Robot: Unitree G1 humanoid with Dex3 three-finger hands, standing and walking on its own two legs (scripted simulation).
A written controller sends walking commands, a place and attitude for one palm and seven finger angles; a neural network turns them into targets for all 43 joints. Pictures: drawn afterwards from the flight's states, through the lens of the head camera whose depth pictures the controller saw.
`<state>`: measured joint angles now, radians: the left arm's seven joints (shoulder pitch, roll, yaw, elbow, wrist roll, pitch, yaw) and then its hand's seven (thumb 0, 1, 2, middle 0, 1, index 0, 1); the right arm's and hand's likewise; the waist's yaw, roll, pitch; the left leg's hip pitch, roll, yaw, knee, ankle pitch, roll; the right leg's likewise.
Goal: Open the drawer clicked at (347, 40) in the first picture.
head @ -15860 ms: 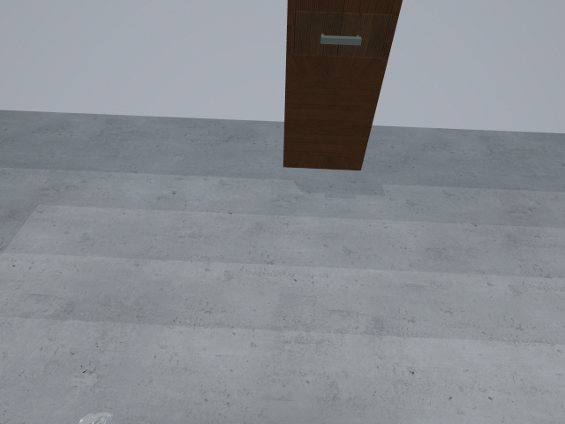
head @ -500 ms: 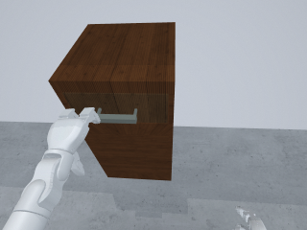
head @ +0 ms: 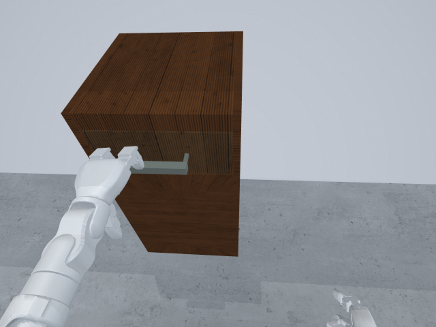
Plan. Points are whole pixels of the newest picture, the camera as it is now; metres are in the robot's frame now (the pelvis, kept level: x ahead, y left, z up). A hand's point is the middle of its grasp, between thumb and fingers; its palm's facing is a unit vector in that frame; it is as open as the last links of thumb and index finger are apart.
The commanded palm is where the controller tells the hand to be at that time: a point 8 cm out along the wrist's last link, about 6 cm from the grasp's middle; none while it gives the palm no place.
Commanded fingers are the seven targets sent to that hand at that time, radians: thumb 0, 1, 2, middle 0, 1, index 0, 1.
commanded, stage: move the hooked fingers above the handle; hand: left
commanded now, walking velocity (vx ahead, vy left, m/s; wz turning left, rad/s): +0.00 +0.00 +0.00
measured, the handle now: (158, 161) +0.51 +0.23 -0.05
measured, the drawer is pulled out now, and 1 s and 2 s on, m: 0.00 0.00 0.00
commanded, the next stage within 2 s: lower the fingers behind the handle in 1.78 s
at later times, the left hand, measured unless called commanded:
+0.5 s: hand (138, 174) +0.40 +0.22 +0.03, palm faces -0.02 -0.06 -1.00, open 13.8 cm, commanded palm +0.39 +0.23 +0.09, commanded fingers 0.00 -0.50 0.30 -0.30 -1.20 -0.30 -1.20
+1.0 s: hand (152, 163) +0.45 +0.21 +0.01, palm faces -0.04 -0.04 -1.00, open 13.8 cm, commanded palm +0.44 +0.22 +0.07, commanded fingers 0.00 -0.50 0.30 -0.30 -1.20 -0.30 -1.20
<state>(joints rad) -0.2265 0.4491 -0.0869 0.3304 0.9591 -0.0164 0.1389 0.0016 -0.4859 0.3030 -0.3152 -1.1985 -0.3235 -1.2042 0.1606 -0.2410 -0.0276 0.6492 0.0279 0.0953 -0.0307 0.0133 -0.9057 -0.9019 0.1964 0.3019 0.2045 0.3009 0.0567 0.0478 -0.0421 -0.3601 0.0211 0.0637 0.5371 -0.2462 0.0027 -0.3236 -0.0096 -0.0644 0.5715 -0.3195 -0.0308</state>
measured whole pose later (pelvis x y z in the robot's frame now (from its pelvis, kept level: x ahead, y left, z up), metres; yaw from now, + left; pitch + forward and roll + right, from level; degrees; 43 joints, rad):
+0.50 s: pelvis +0.01 +0.01 -0.01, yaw -1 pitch +10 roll +0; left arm -0.44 0.43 -0.09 0.62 1.01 -0.05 0.22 0.00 -0.48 0.30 -0.32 -1.20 -0.32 -1.20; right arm 0.26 -0.25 -0.07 0.68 0.03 0.12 -0.02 0.01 -0.91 -0.90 0.20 0.30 0.20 0.30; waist 0.00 0.04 -0.09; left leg -0.50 0.03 0.08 0.63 -0.30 0.01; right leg -0.46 -0.01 -0.05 0.65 -0.36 -0.03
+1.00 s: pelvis +0.01 +0.01 -0.02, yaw -1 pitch +14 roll +0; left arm -0.64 0.42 -0.07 0.88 1.06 -0.05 0.30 0.00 -0.48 0.30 -0.31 -1.20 -0.32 -1.20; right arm 0.31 -0.25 -0.07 0.69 0.02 0.13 -0.02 0.01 -0.91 -0.90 0.20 0.30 0.20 0.30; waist -0.06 0.03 -0.12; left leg -0.61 0.04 0.08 0.69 -0.32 0.01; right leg -0.57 0.00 -0.05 0.70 -0.37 -0.02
